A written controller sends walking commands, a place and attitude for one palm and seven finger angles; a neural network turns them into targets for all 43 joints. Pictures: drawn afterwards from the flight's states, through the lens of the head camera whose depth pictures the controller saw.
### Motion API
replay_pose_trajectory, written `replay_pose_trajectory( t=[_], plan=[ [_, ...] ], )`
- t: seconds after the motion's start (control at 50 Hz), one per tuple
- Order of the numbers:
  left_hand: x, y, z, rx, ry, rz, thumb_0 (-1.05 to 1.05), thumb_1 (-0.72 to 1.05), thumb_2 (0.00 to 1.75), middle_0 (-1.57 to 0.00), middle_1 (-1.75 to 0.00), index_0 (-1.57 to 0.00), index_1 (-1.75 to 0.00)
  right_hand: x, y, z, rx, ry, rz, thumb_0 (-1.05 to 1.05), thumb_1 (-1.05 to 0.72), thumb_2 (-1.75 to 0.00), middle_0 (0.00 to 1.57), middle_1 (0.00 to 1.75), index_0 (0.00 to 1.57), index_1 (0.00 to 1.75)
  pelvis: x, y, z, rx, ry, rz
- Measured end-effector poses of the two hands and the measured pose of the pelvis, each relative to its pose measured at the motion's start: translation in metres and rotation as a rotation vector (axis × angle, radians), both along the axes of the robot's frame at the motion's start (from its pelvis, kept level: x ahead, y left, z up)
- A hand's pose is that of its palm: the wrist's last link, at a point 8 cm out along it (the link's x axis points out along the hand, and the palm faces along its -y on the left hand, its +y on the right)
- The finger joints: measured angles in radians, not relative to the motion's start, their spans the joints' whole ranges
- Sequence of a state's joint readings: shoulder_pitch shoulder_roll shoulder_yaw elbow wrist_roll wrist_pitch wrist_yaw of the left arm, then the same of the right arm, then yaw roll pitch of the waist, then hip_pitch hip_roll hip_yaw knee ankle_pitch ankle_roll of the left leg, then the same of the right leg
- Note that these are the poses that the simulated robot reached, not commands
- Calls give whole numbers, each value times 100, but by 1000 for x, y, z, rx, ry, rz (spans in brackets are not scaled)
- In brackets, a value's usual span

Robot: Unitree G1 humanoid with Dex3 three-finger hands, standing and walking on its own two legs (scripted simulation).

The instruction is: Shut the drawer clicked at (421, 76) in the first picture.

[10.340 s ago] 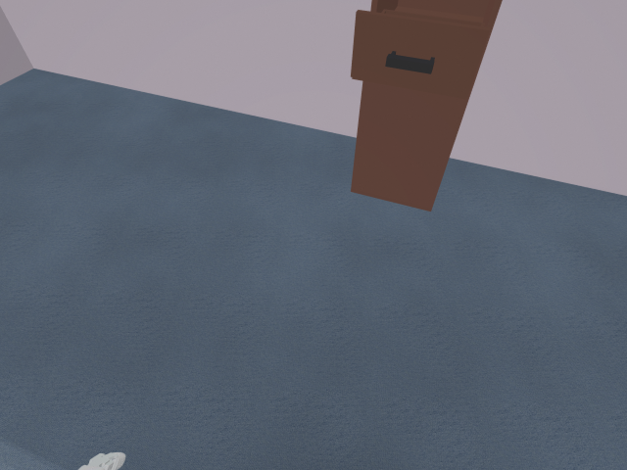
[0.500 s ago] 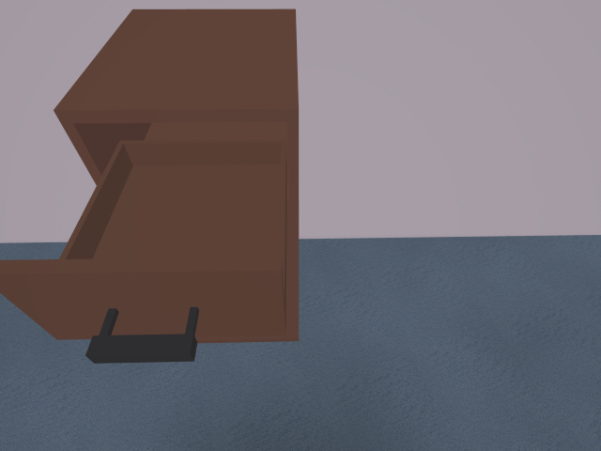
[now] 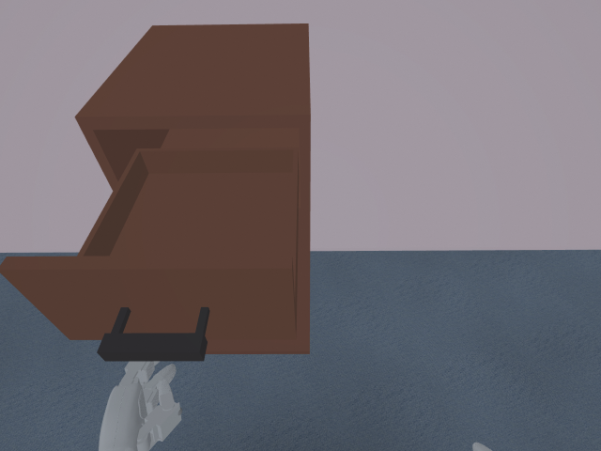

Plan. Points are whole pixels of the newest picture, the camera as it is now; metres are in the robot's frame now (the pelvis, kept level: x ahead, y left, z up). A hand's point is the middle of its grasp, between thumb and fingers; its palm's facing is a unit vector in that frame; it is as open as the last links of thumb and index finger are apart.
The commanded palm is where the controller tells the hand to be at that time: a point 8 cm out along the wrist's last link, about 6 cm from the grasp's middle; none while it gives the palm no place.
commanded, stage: raise the hand and make a fist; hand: left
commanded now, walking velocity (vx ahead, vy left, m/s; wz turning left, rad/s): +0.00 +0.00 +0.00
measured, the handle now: (159, 330) +0.26 +0.20 +0.05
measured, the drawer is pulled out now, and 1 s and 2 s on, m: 0.30 0.29 0.29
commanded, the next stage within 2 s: bring the fist close to the handle in 1.70 s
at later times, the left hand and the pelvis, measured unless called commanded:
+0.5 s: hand (190, 443) +0.14 +0.13 +0.03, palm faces +0.01 -1.00 -0.06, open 4.5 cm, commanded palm +0.08 +0.20 +0.04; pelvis -0.01 -0.03 -0.05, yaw +2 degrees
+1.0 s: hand (154, 434) +0.13 +0.14 +0.10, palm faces +0.07 -0.99 -0.09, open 3.1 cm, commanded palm +0.07 +0.19 +0.11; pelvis +0.00 -0.01 -0.02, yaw +1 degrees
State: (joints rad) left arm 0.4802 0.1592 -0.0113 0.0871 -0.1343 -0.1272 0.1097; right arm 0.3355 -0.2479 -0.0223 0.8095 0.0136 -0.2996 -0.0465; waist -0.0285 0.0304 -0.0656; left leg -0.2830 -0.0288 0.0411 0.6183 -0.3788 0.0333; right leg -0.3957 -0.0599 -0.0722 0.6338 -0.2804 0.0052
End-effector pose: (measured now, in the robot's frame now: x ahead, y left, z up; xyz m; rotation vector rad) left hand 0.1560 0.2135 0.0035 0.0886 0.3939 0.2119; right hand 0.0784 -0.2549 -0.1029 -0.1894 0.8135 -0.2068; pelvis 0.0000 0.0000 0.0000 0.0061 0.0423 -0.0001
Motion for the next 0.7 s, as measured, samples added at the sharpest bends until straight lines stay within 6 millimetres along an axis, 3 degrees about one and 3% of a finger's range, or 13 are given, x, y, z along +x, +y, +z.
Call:
replay_pose_trajectory(
  t=[0.02,0.04,0.1,0.14,0.22,0.28,0.36,0.46,0.58,0.7],
  plan=[
    [11,-9,12,-34,-109,-29,3,95,90,-27,-38,-27,-38,17,-5,8,-13,-71,16,3,-93,-90,20,30,20,30,-1,-1,-4,1,16,-5],
    [10,-12,9,-81,-146,-16,3,94,90,-29,-40,-26,-39,34,-9,16,-23,-138,32,3,-93,-90,20,30,20,30,-2,-2,-8,2,33,-12],
    [-10,-24,-7,-151,-230,-65,1,93,90,-34,-45,-28,-44,81,-16,39,-61,-293,103,2,-92,-90,20,30,20,30,-4,-8,-23,4,77,-24],
    [-29,-32,-8,-126,-285,-133,1,92,90,-37,-49,-32,-48,108,-15,49,-87,-369,164,2,-92,-90,20,30,20,30,-6,-11,-34,-1,99,-22],
    [-58,-28,-3,-53,-348,-143,1,90,90,-45,-57,-42,-57,150,-2,51,-85,-449,254,2,-91,-90,20,30,20,30,-10,-18,-53,-16,129,3],
    [-65,-20,3,-30,-362,-87,1,90,90,-52,-64,-49,-63,165,17,40,-38,-459,298,2,-91,-90,20,30,20,30,-13,-22,-60,-28,141,27],
    [-57,-24,16,-33,-369,-108,2,90,90,-59,-72,-58,-72,159,42,21,51,-415,317,1,-91,-90,20,30,20,30,-14,-26,-61,-39,147,44],
    [-39,-32,28,-42,-330,-207,2,90,90,-69,-83,-68,-83,126,52,-3,133,-299,251,2,-91,-90,20,30,20,30,-13,-29,-53,-36,142,41],
    [-39,-19,41,-20,-286,-174,2,89,90,-81,-96,-81,-96,87,30,-13,124,-198,133,2,-90,-90,21,30,20,30,-9,-29,-43,-25,122,27],
    [-47,-14,56,-9,-309,-162,2,90,90,-93,-109,-93,-109,76,2,-2,38,-211,95,2,-91,-90,20,30,20,30,-6,-25,-37,-26,104,24]
  ],
)
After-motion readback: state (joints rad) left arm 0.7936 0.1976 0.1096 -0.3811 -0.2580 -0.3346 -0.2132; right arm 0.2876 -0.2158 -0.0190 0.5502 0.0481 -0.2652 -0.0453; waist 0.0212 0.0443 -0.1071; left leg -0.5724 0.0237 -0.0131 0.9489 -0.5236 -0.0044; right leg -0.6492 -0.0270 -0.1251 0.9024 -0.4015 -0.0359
